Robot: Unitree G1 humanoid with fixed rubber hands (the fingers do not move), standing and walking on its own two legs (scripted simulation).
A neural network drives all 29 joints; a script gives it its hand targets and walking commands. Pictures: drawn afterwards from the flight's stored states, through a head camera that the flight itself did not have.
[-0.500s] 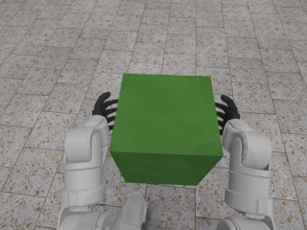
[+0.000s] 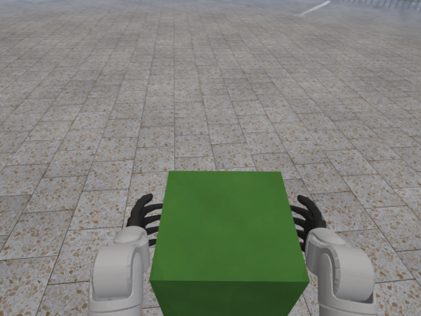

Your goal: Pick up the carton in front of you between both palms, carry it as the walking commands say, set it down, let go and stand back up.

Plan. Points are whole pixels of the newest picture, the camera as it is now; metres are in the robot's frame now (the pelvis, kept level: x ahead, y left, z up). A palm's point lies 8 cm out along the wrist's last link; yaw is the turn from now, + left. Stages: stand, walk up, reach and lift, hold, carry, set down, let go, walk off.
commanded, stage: carry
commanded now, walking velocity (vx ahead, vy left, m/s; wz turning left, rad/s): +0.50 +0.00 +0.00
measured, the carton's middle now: (224, 253) +0.27 +0.00 +0.02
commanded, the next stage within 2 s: none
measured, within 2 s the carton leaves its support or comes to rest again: neither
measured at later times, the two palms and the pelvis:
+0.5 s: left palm (159, 141) +0.54 +0.15 +0.10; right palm (277, 142) +0.55 -0.15 +0.10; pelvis +0.28 -0.01 +0.00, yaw +2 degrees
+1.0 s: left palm (169, 89) +0.86 +0.17 +0.09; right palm (254, 92) +0.86 -0.13 +0.08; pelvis +0.60 +0.02 -0.01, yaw +0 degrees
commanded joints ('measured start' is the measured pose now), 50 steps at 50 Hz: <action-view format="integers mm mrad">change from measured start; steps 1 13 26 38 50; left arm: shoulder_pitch -501 -541 -404 -510 -416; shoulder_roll -891 -1005 -861 -949 -897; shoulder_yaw -692 -717 -683 -720 -701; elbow -25 -9 -42 -76 -40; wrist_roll -412 -479 -421 -449 -421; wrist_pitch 16 -40 -14 -13 -1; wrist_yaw -232 -286 -263 -256 -259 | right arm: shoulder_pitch -473 -501 -425 -507 -403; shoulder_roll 833 981 868 944 882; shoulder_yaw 680 741 737 736 725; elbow -44 -26 -86 -120 -73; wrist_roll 408 379 392 426 386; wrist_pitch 29 -29 -1 -10 3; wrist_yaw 284 259 252 264 270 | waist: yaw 5 36 47 9 18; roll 166 -90 -138 106 154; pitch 6 -200 -63 -191 -40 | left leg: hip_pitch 26 -583 -510 24 31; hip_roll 225 107 75 330 221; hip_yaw -68 -111 55 -227 53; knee -12 807 235 -64 104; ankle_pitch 655 30 245 197 598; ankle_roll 68 -24 -57 85 15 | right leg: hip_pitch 19 502 588 -72 162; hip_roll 18 -232 -187 -58 33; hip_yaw -59 257 55 97 -109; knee -85 -445 -409 364 -178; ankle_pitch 55 -146 19 -163 58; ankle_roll -24 -139 -119 -20 -39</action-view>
